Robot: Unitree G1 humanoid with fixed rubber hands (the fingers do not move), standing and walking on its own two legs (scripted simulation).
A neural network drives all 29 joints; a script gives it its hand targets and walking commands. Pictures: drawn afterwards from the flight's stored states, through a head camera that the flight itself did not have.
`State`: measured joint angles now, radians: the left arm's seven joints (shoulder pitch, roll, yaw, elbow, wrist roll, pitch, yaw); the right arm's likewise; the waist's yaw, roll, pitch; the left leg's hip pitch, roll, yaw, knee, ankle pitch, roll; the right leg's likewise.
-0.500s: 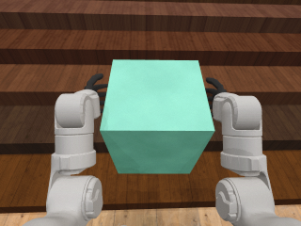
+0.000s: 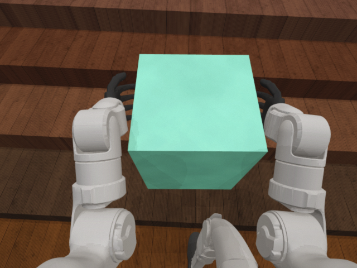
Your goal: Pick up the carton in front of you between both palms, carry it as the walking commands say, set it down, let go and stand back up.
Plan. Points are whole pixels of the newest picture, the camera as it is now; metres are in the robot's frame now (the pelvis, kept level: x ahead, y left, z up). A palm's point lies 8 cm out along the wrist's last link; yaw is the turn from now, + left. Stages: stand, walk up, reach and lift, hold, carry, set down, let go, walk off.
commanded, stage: carry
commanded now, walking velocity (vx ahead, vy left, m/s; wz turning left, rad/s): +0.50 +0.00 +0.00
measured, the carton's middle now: (191, 131) +0.40 +0.01 +0.06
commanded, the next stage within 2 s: none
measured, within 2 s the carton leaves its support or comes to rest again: neither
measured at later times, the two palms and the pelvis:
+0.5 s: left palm out of the picture +0.76 +0.15 +0.37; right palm out of the picture +0.73 -0.15 +0.35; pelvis +0.36 +0.02 +0.17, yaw +0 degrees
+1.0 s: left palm out of the picture +1.04 +0.14 +0.45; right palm out of the picture +1.08 -0.16 +0.45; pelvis +0.67 -0.06 +0.29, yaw -1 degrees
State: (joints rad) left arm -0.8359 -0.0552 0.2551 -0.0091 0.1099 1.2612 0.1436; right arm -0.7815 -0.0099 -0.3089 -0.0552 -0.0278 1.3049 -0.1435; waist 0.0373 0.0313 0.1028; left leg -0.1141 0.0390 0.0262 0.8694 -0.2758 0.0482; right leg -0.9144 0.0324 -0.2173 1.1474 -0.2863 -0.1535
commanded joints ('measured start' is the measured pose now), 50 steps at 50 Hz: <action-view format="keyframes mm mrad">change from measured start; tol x64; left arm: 1 -615 -1033 -705 -55 -491 0 -214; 50 -961 -1147 -575 87 -613 51 -227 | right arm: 1 -814 979 680 -98 386 -15 252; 50 -915 937 402 160 271 22 214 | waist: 1 100 -282 -1093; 42 -97 102 -351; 50 78 -272 -996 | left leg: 1 -416 -224 -298 1032 10 -10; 15 -1212 -3 85 858 -246 81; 23 266 174 -489 -390 515 329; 42 33 135 -82 -786 184 163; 47 158 94 187 -69 1568 53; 50 -489 -181 -232 990 37 -29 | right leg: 1 1285 -315 950 -585 893 -262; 17 1043 -211 333 -913 643 -87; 21 809 -231 96 -515 1751 2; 24 357 121 307 725 70 164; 38 -552 -127 210 839 -228 31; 47 637 103 -80 -332 82 16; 50 1190 -339 926 -639 800 -252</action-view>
